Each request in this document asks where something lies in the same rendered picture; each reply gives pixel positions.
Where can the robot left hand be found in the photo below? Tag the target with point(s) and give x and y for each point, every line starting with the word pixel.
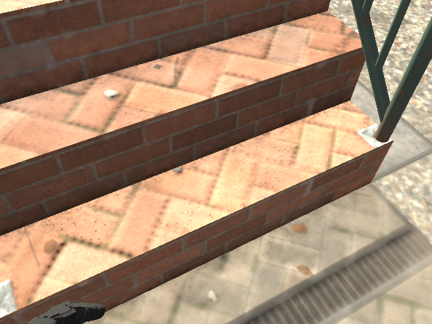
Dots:
pixel 70 313

